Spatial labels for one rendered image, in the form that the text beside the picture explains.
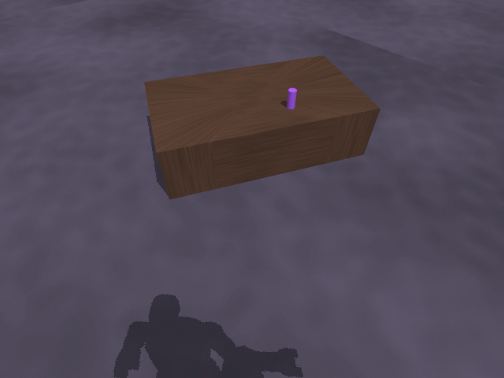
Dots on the can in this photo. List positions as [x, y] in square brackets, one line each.
[291, 98]

